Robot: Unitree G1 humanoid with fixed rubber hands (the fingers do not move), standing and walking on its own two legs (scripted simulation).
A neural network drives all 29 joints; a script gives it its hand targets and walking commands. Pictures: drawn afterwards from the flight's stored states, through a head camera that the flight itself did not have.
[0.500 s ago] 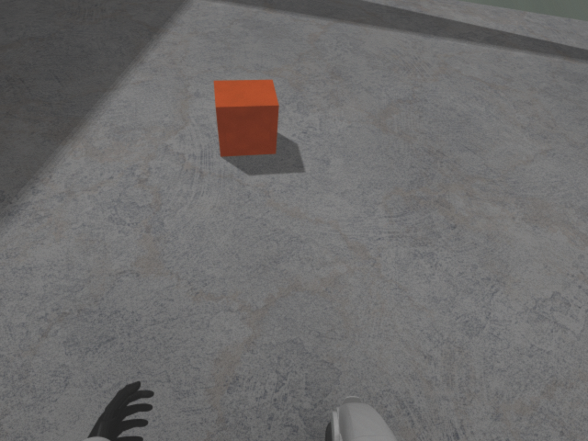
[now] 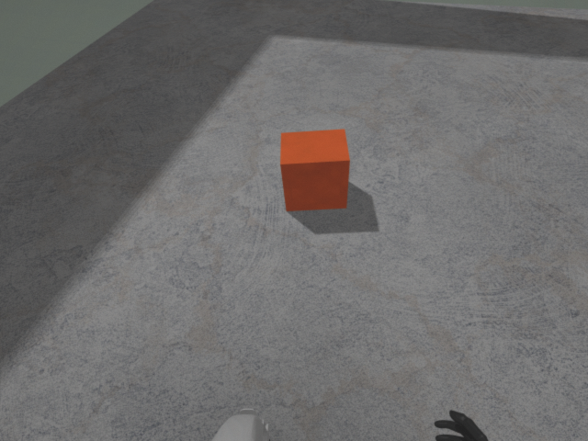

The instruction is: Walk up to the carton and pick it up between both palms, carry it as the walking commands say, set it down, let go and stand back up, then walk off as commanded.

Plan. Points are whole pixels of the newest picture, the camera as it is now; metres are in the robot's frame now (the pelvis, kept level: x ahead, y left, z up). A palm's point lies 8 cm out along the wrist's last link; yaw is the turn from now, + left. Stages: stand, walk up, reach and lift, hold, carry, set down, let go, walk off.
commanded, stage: walk up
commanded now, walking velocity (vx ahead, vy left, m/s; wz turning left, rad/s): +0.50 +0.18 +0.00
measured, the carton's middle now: (314, 171) +1.28 +0.04 -0.63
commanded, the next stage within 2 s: none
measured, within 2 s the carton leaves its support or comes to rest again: neither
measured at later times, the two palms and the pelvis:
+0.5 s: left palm (149, 290) +0.38 +0.31 -0.10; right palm (454, 398) +0.22 -0.20 -0.11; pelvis +0.24 +0.06 +0.01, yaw +0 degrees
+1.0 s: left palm (169, 252) +0.45 +0.28 -0.07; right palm (428, 224) +0.57 -0.23 -0.13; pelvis +0.47 +0.00 +0.02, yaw +1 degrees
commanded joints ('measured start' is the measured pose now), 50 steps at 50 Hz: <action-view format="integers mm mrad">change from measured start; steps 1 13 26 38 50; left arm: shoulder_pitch -80 -231 -519 -110 43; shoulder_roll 174 41 18 136 124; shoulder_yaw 39 41 18 43 40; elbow -10 -85 -125 41 18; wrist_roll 17 40 21 33 21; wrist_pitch -11 28 25 -11 -29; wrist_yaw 3 -49 -67 7 -1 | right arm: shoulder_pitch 20 257 371 263 4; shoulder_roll -54 -135 -117 -62 -31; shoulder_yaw -10 -29 -30 -31 -21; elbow -13 75 71 32 -16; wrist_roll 2 -9 -14 -13 -14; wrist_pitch -25 -91 -73 -42 4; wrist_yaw -12 -88 -94 -68 -10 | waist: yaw -67 -97 -166 -39 2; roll -206 100 70 -209 -230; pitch -69 1 -6 -160 38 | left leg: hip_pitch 293 438 619 -20 -107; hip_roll -18 190 168 7 9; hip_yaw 65 -237 -121 -103 7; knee -329 -585 -572 350 87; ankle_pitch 85 3 151 -187 90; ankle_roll -42 75 90 -52 -85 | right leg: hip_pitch -84 -590 -582 2 -6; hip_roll -166 -3 49 -210 -175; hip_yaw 7 53 -63 314 145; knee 48 759 303 11 -172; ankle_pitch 473 66 188 574 311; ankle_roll -68 -47 -25 -127 -113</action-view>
